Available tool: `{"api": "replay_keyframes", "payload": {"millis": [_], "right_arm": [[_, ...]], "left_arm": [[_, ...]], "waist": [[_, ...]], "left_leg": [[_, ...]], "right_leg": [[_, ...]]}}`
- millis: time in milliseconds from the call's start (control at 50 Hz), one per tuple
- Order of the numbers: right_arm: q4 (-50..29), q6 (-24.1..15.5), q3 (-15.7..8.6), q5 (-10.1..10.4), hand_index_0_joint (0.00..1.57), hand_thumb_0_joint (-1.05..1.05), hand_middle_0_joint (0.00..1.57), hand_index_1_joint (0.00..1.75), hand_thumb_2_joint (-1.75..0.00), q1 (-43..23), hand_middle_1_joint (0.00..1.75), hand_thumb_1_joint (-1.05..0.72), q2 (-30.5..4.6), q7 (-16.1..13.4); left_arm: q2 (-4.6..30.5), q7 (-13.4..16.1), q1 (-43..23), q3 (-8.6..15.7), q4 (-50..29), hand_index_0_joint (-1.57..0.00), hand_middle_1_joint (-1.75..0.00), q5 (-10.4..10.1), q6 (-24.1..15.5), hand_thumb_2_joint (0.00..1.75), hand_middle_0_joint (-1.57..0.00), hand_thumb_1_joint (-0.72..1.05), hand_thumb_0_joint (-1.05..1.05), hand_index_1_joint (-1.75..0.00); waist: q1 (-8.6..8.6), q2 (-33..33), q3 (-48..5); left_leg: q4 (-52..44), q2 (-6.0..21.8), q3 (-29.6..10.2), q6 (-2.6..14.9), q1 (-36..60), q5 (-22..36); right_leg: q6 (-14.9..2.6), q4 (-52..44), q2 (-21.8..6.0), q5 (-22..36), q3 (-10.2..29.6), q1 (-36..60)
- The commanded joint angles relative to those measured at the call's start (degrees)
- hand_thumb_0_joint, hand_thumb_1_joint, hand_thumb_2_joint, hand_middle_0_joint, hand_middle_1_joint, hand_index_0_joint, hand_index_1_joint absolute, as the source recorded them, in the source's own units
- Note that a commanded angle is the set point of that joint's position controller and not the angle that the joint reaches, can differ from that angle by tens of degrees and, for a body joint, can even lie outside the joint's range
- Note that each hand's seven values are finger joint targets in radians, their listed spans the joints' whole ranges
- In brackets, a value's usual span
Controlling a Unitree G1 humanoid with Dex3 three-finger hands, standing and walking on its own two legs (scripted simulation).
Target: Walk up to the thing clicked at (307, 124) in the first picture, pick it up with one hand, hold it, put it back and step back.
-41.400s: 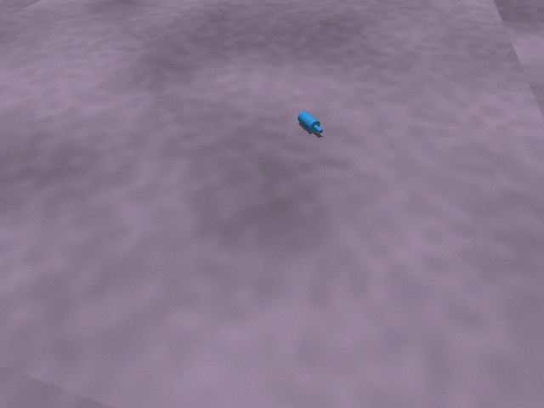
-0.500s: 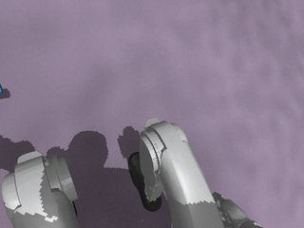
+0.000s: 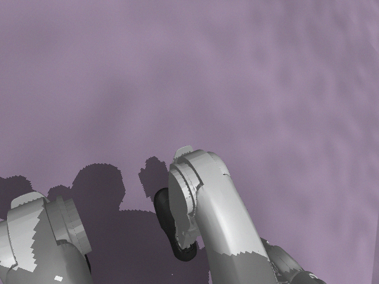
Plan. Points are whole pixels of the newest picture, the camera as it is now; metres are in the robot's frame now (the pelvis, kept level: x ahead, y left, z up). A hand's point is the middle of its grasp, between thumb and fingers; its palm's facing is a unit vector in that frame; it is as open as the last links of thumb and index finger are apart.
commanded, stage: open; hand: left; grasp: from above
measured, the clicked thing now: out of the picture +0.45 +0.35 -0.27
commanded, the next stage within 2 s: withdraw in 0.86 s
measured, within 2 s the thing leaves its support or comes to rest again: rests again in 0.28 s
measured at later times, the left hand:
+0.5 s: hand out of the picture +0.44 +0.36 -0.24, palm faces -0.45 -0.15 -0.88, open 11.3 cm
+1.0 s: hand out of the picture +0.44 +0.36 -0.24, palm faces -0.45 -0.16 -0.88, open 13.6 cm
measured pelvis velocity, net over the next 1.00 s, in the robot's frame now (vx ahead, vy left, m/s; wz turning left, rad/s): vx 0.00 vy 0.00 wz -0.01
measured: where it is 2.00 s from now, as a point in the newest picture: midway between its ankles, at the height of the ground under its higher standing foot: (134, 262)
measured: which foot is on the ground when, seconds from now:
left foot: down 0.00-1.00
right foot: down 0.00-1.00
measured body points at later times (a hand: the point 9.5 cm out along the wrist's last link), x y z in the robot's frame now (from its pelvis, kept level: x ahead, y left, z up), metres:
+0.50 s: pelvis +0.00 +0.00 +0.00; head +0.27 +0.15 +0.33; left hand +0.46 +0.36 -0.19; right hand +0.07 -0.25 -0.06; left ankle +0.06 +0.12 -0.27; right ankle +0.12 -0.13 -0.27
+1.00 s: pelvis +0.00 +0.00 +0.00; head +0.27 +0.15 +0.33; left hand +0.46 +0.37 -0.19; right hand +0.08 -0.26 -0.05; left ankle +0.06 +0.12 -0.27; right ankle +0.12 -0.13 -0.27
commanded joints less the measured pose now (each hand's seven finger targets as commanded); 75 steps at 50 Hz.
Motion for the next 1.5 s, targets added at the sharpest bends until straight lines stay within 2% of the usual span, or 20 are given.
{"api": "replay_keyframes", "payload": {"millis": [0,40,60,140,260,560,620,760,840,960,980,1020,1080,1120,1180,1260,1320,1400,1420,1480], "right_arm": [[-0.46,0.10,-5.49,0.38,0.20,0.00,0.20,0.30,-0.90,9.98,0.30,-0.90,-19.29,-0.93],[0.49,0.18,-5.08,0.30,0.20,0.00,0.20,0.30,-0.90,10.45,0.30,-0.90,-18.99,-0.86],[-0.46,0.09,-5.04,0.04,0.20,0.00,0.20,0.30,-0.90,10.15,0.30,-0.89,-19.61,-0.89],[0.40,-0.19,-4.85,0.12,0.20,0.00,0.20,0.30,-0.90,10.26,0.30,-0.89,-19.07,-0.80],[0.24,-0.79,-4.87,0.15,0.20,0.00,0.20,0.30,-0.90,10.49,0.30,-0.89,-19.67,-0.52],[-1.17,-1.02,-4.56,0.37,0.20,0.00,0.20,0.30,-0.90,10.16,0.30,-0.89,-19.60,-0.22],[-1.35,-0.92,-4.62,0.30,0.20,0.00,0.20,0.30,-0.90,10.51,0.30,-0.89,-20.36,-0.28],[-1.38,-0.47,-4.46,0.04,0.20,0.00,0.20,0.30,-0.90,9.95,0.30,-0.89,-20.08,-0.51],[-1.15,-0.37,-4.66,-0.10,0.20,0.00,0.20,0.30,-0.90,10.15,0.30,-0.89,-20.18,-0.45],[-1.20,-0.33,-4.77,-0.17,0.20,0.00,0.20,0.30,-0.90,10.11,0.30,-0.90,-20.33,-0.28],[-0.83,-0.35,-4.63,0.14,0.20,0.00,0.20,0.30,-0.90,9.83,0.30,-0.90,-19.81,-0.30],[-1.58,-0.43,-4.86,0.15,0.20,0.00,0.20,0.30,-0.90,9.82,0.30,-0.91,-20.22,-0.45],[-1.63,-0.90,-5.90,0.32,0.20,0.00,0.20,0.30,-0.90,10.77,0.30,-0.91,-20.10,-0.15],[-1.27,-0.90,-6.70,0.68,0.20,0.00,0.20,0.30,-0.90,11.48,0.30,-0.91,-19.23,0.05],[-1.38,-0.41,-8.83,1.54,0.20,0.00,0.20,0.30,-0.90,11.82,0.30,-0.91,-18.76,0.71],[-1.66,1.55,-12.37,3.60,0.20,0.00,0.20,0.30,-0.90,12.91,0.30,-0.91,-17.55,1.47],[-2.20,4.12,-13.97,5.49,0.20,0.00,0.20,0.30,-0.90,15.21,0.30,-0.91,-16.22,1.37],[-1.50,7.24,-15.83,7.27,0.20,0.00,0.20,0.30,-0.90,17.62,0.30,-0.90,-15.62,-0.43],[-1.65,7.80,-15.85,7.61,0.20,0.00,0.20,0.30,-0.90,17.66,0.30,-0.90,-15.79,-1.21],[-2.62,9.18,-15.61,8.37,0.20,0.00,0.20,0.30,-0.90,17.36,0.30,-0.90,-15.42,-3.05]], "left_arm": [[14.88,2.27,-13.38,0.64,-5.72,-1.05,-0.55,-0.70,-0.02,0.62,-1.04,0.69,0.00,-0.53],[14.07,2.47,-15.02,-0.51,-6.43,-1.06,-0.53,-0.74,-0.29,0.61,-1.05,0.69,0.00,-0.52],[15.67,2.89,-14.06,1.18,-5.77,-0.98,-0.56,-0.53,-0.28,0.59,-0.97,0.61,0.00,-0.54],[14.65,2.83,-15.89,-0.38,-7.72,-0.69,-0.55,-0.33,-0.32,0.52,-0.67,0.29,0.00,-0.53],[14.25,3.10,-15.38,-0.69,-6.20,-0.49,-0.63,-0.68,0.08,0.57,-0.47,-0.03,0.00,-0.61],[14.03,1.05,-15.24,-0.67,-8.90,-0.29,-0.84,-2.08,0.57,0.77,-0.27,-0.27,0.00,-0.82],[16.02,0.93,-12.79,1.15,-6.67,-0.24,-0.87,-1.81,0.35,0.82,-0.23,-0.33,0.00,-0.86],[16.46,1.41,-13.00,1.23,-7.04,-0.16,-0.94,-1.39,-0.92,0.90,-0.15,-0.42,0.00,-0.93],[16.10,1.62,-13.63,0.72,-8.58,-0.13,-0.98,-1.10,-1.00,0.92,-0.12,-0.44,0.00,-0.97],[15.52,1.97,-13.92,0.41,-7.42,-0.09,-1.03,-0.91,-0.51,0.97,-0.08,-0.50,0.00,-1.01],[15.77,1.91,-17.03,-0.39,-11.14,-0.09,-1.02,-0.98,-0.88,0.98,-0.08,-0.52,0.00,-1.01],[18.57,2.44,-16.33,1.76,-11.79,-0.09,-1.02,-0.57,-0.32,0.98,-0.08,-0.52,0.00,-1.01],[17.81,2.94,-15.53,3.02,-13.71,-0.08,-1.02,-1.06,0.78,0.98,-0.07,-0.52,0.00,-1.01],[17.78,2.55,-16.03,3.67,-18.86,-0.08,-1.02,-1.77,1.86,0.99,-0.07,-0.53,0.00,-1.01],[17.09,0.24,-13.52,5.07,-23.53,-0.07,-1.01,-3.73,4.57,0.99,-0.07,-0.54,0.00,-1.01],[11.59,-6.56,-11.11,3.33,-30.48,-0.07,-1.01,-6.02,8.01,1.00,-0.07,-0.54,0.00,-1.01],[7.72,-12.84,-10.64,0.87,-34.16,-0.07,-1.00,-8.33,9.93,1.00,-0.07,-0.54,0.00,-1.01],[-0.16,-20.96,-8.51,-3.44,-33.85,-0.07,-1.00,-12.84,10.77,1.00,-0.07,-0.53,0.00,-1.01],[-1.25,-22.76,-8.14,-4.38,-33.67,-0.07,-1.00,-13.42,10.75,1.01,-0.07,-0.53,0.00,-1.01],[-0.58,-26.51,-8.22,-4.54,-34.91,-0.08,-0.99,-14.61,9.72,1.00,-0.08,-0.51,0.00,-1.00]], "waist": [[-1.56,31.93,-37.16],[-1.96,32.87,-36.61],[-2.18,32.03,-36.89],[-1.81,33.46,-37.14],[-2.44,31.96,-35.16],[-1.95,33.21,-35.97],[-2.38,31.67,-35.47],[-2.04,32.11,-35.66],[-1.91,34.31,-38.11],[-2.27,33.55,-35.35],[-1.72,34.95,-37.25],[-0.94,35.91,-39.01],[-0.86,36.25,-39.98],[0.82,39.15,-44.70],[3.59,42.61,-48.14],[6.11,42.85,-51.34],[5.60,35.33,-51.89],[4.16,24.55,-45.29],[3.33,22.65,-42.81],[4.62,19.92,-41.51]], "left_leg": [[-15.81,2.11,5.46,0.28,31.34,15.00],[-15.80,2.09,5.71,0.32,30.69,14.69],[-16.08,2.11,5.36,0.28,30.79,14.82],[-16.13,2.28,5.47,0.18,31.43,14.54],[-15.68,2.20,5.30,0.37,29.76,13.34],[-16.27,2.28,4.96,0.09,30.73,14.43],[-15.89,2.35,4.84,0.16,30.31,14.67],[-16.08,2.41,4.69,0.15,29.84,13.34],[-16.05,2.55,4.44,-0.25,33.39,17.08],[-16.48,2.49,4.50,-0.20,31.76,15.41],[-16.02,2.49,4.89,-0.07,32.35,15.54],[-16.14,2.38,5.29,-0.05,32.68,15.71],[-15.90,2.32,5.90,-0.17,33.34,16.37],[-16.59,2.19,6.45,-0.23,35.42,17.68],[-18.60,1.91,6.89,-0.74,37.48,19.70],[-21.25,1.52,7.34,-0.63,38.45,18.99],[-23.11,0.95,9.06,0.94,34.35,15.82],[-25.87,0.40,8.71,1.76,31.01,13.09],[-25.91,0.33,8.46,1.88,30.32,12.38],[-27.03,-0.22,8.64,1.99,29.04,10.99]], "right_leg": [[-5.26,-9.77,1.52,15.37,-7.39,18.90],[-5.27,-10.01,1.59,15.36,-7.24,19.12],[-5.10,-10.03,1.54,15.57,-7.65,19.89],[-5.25,-10.04,1.78,15.35,-7.46,19.24],[-5.02,-10.07,1.65,14.76,-7.66,18.20],[-5.17,-10.09,1.62,15.21,-7.63,18.93],[-5.06,-10.37,1.55,15.19,-7.76,19.72],[-5.16,-10.45,1.65,14.18,-7.94,19.80],[-5.06,-9.84,1.48,16.71,-8.32,19.68],[-5.09,-9.93,1.45,15.59,-8.30,18.15],[-5.23,-10.10,1.50,15.93,-7.79,18.69],[-5.31,-9.97,1.33,16.11,-7.58,19.78],[-5.33,-10.20,1.17,16.57,-7.50,19.44],[-5.43,-10.23,1.10,17.75,-6.93,20.16],[-5.84,-9.91,0.63,18.13,-6.33,18.87],[-6.34,-11.19,0.17,15.92,-5.10,15.90],[-5.87,-15.74,0.44,15.50,-3.20,22.75],[-5.93,-19.94,-0.05,13.23,-2.32,23.46],[-6.14,-20.93,-0.29,12.40,-2.27,22.71],[-6.65,-22.32,-0.81,10.01,-1.31,23.23]]}}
